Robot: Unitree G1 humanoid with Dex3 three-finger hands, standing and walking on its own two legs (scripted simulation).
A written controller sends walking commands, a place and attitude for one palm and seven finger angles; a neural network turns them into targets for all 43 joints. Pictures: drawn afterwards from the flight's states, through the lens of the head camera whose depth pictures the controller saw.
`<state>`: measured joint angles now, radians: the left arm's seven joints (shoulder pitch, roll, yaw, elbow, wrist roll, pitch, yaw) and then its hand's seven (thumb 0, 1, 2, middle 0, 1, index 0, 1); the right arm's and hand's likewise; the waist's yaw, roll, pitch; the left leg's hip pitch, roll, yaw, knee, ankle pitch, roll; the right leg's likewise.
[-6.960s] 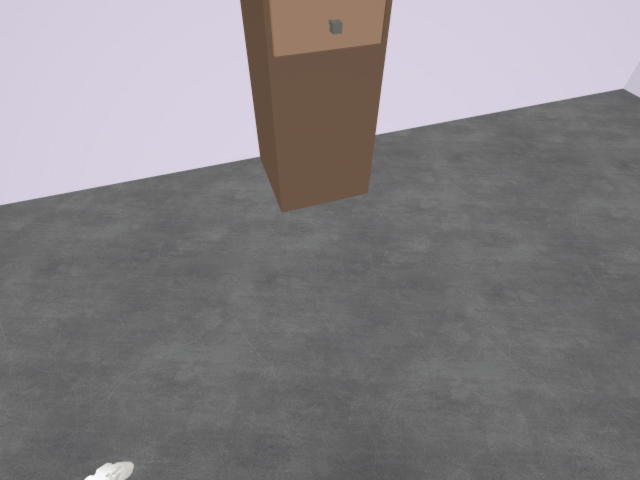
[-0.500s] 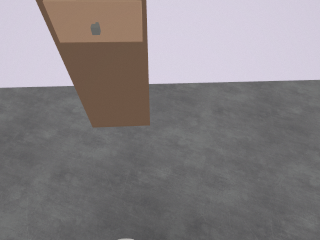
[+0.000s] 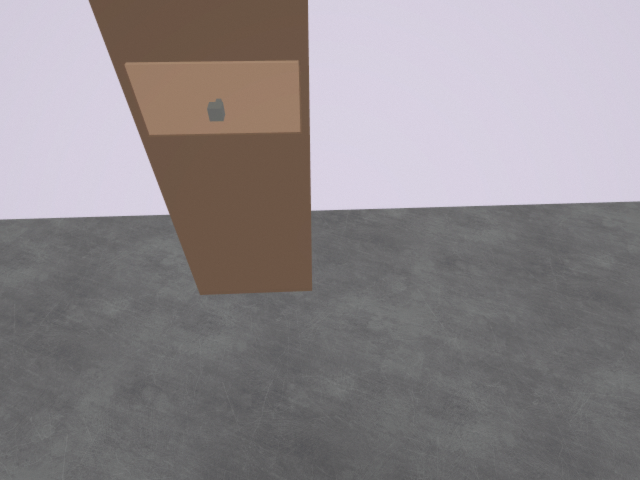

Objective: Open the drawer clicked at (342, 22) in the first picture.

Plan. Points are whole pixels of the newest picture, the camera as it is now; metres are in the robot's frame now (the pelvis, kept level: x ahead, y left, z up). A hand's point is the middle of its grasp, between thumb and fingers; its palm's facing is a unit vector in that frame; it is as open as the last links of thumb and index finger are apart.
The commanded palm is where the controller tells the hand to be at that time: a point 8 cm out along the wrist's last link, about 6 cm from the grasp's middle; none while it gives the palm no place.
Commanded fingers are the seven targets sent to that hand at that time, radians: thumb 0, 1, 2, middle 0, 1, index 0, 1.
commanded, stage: take the last steps up to it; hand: left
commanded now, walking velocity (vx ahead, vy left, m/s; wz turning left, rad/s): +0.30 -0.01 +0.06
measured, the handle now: (217, 108) +0.89 +0.27 +0.02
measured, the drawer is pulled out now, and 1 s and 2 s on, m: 0.00 0.00 0.00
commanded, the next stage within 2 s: come to a stop and stand still in 0.98 s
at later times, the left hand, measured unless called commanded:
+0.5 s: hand out of the picture +0.02 +0.14 -0.17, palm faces +0.19 -0.97 -0.14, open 7.3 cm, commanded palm none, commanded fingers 0.00 0.90 0.90 -0.20 -0.30 -0.20 -0.30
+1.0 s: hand (208, 325) +0.41 +0.22 -0.16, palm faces +0.01 -0.98 -0.21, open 7.4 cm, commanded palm none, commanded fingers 0.00 0.90 0.90 -0.20 -0.30 -0.20 -0.30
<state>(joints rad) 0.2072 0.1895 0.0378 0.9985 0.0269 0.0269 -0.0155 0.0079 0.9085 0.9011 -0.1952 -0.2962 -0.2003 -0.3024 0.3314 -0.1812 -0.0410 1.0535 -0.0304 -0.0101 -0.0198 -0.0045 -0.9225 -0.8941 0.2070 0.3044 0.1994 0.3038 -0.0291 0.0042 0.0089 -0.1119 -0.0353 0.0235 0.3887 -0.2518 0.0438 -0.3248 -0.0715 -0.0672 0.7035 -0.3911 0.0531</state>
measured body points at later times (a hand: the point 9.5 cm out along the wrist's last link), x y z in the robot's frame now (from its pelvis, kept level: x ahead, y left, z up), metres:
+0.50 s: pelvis +0.13 +0.01 -0.01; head +0.16 +0.01 +0.44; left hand +0.01 +0.19 -0.16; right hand +0.21 -0.22 -0.16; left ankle +0.22 +0.14 -0.72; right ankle +0.03 -0.12 -0.74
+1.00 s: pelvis +0.31 +0.04 +0.00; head +0.31 +0.03 +0.44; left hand +0.41 +0.28 -0.14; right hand +0.26 -0.18 -0.17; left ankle +0.23 +0.14 -0.74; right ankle +0.42 -0.09 -0.71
